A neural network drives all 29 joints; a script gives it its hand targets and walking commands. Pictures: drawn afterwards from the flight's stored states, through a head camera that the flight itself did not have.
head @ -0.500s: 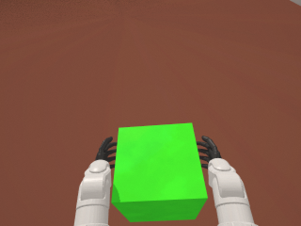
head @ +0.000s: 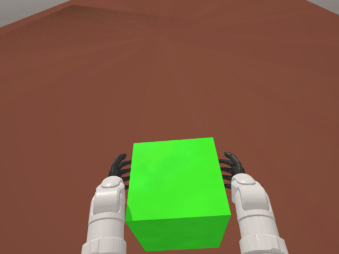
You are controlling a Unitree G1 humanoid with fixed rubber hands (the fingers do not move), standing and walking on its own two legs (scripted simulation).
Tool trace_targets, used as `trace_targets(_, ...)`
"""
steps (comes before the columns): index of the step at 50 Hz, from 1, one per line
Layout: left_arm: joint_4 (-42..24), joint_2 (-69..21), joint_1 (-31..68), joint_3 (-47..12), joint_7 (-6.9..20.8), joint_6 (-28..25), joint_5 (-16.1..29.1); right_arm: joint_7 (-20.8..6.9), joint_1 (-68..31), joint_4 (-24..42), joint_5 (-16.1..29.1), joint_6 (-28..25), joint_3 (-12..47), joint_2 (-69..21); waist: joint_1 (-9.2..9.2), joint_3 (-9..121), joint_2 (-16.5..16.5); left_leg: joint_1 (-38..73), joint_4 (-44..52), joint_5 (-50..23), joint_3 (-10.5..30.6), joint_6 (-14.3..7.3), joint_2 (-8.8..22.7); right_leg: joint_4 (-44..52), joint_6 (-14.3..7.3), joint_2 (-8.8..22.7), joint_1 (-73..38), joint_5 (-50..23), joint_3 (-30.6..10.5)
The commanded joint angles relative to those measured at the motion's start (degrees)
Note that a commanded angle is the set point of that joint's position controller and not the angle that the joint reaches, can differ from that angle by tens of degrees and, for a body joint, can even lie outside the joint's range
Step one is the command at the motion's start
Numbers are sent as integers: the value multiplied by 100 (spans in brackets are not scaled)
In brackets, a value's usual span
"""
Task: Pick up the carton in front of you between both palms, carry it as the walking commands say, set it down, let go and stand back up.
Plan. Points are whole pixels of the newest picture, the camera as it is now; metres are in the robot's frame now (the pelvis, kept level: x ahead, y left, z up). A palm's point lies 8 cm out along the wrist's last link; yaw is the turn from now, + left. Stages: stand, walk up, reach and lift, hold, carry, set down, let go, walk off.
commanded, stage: hold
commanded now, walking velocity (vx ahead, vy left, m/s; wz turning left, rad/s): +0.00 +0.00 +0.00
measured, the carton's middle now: (177, 197) +0.30 +0.00 -0.03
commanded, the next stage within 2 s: set down in 0.12 s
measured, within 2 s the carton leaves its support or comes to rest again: neither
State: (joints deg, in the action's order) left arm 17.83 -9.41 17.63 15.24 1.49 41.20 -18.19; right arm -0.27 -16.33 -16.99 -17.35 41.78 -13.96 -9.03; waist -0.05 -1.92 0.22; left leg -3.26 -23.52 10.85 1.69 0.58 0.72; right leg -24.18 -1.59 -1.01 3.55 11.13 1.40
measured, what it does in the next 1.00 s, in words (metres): lowers itself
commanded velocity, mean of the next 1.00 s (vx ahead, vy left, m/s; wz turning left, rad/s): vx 0.00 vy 0.00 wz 0.00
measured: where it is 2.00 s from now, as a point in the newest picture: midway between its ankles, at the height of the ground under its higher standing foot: outside the picture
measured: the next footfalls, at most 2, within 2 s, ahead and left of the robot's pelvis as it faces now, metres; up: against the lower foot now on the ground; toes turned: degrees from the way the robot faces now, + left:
none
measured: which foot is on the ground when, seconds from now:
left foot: down 0.00-1.00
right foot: down 0.00-1.00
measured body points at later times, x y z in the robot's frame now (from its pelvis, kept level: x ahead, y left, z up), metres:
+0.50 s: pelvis +0.01 +0.02 -0.01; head +0.04 +0.01 +0.44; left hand +0.36 +0.15 -0.01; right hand +0.35 -0.15 -0.02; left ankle +0.04 +0.14 -0.74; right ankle +0.04 -0.10 -0.74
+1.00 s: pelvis -0.04 +0.01 -0.14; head +0.17 +0.00 +0.26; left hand +0.38 +0.14 -0.21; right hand +0.39 -0.16 -0.21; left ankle +0.04 +0.14 -0.74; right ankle +0.04 -0.10 -0.74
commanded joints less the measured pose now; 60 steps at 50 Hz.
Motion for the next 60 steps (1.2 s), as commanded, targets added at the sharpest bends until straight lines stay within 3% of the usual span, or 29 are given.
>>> trace_targets(1,-25,-5406,2641,-2862,1455,-192,1472,-1532,-3029,178,1622,-238,2996,-5477,50,988,-222,-37,346,236,210,-246,-546,783,138,-67,-9,484,-734)
trace_targets(9,-174,-5370,2572,-2881,1376,-184,1486,-1468,-2922,291,1582,-231,2953,-5343,17,1058,-182,-73,416,-73,234,-207,-551,715,170,-109,-329,-242,-729)
trace_targets(12,19,-5351,2714,-2667,1343,-258,1362,-1461,-3038,70,1422,-320,2704,-5204,3,937,-146,-168,388,-1,235,-190,-553,634,126,-150,-253,-192,-700)
trace_targets(18,1104,-5264,3290,-1640,1239,-760,728,-1514,-3668,-1000,725,-895,1626,-4759,-56,725,40,-706,38,230,253,-130,-541,196,-5,-270,392,148,-584)
trace_targets(22,1572,-4732,3263,-856,954,-1367,181,-1437,-3673,-1482,125,-1499,820,-4044,-85,871,82,-1258,-392,-156,296,-102,-560,-396,-14,-359,1127,-224,-489)
trace_targets(25,1719,-4369,2916,-583,769,-1919,-30,-1375,-3424,-1675,-102,-2016,590,-3610,-76,1225,8,-1697,-801,-728,258,-58,-622,-844,17,-433,1746,-728,-435)
trace_targets(28,1671,-4458,2865,-813,655,-2509,59,-1384,-3402,-1764,-21,-2581,815,-3626,-57,1967,-20,-1956,-1252,-1387,230,4,-701,-1307,35,-523,2288,-1219,-401)
trace_targets(32,1471,-4851,3271,-1652,488,-3255,451,-1406,-3748,-1833,366,-3304,1546,-3943,-97,3429,-21,-2316,-1990,-2129,239,80,-756,-2036,77,-609,2955,-1750,-382)
trace_targets(36,1038,-4905,3811,-2421,308,-3692,752,-1322,-4093,-1678,687,-3723,2140,-4091,-164,5084,-108,-2888,-2806,-2415,240,130,-809,-2789,130,-645,3490,-2151,-384)
trace_targets(40,780,-4684,4166,-2703,191,-3690,892,-1183,-4326,-1512,873,-3697,2344,-4023,-174,5826,-158,-3790,-3390,-1631,95,163,-934,-3336,194,-682,4032,-1709,-359)
trace_targets(44,966,-4771,4599,-2498,292,-3338,822,-1213,-4715,-1728,842,-3342,2215,-4201,-116,5445,-98,-4896,-3730,-65,-76,126,-1016,-3670,201,-703,4840,-281,-313)
trace_targets(47,1180,-4943,5023,-2273,447,-3024,805,-1312,-5045,-1985,769,-3012,2001,-4444,-108,5189,-117,-5632,-4014,670,-177,89,-1044,-3907,168,-728,5340,524,-284)
trace_targets(51,1447,-5053,5571,-2060,634,-2720,868,-1371,-5402,-2336,658,-2700,1697,-4579,-187,5255,-97,-6488,-4471,1000,-261,101,-1058,-4289,122,-725,5746,895,-306)
trace_targets(60,1785,-4949,6123,-1851,638,-2686,1018,-1236,-6095,-2451,915,-2634,1824,-4665,-55,6115,-267,-7681,-5497,663,-374,117,-1144,-5293,221,-770,6471,284,-249)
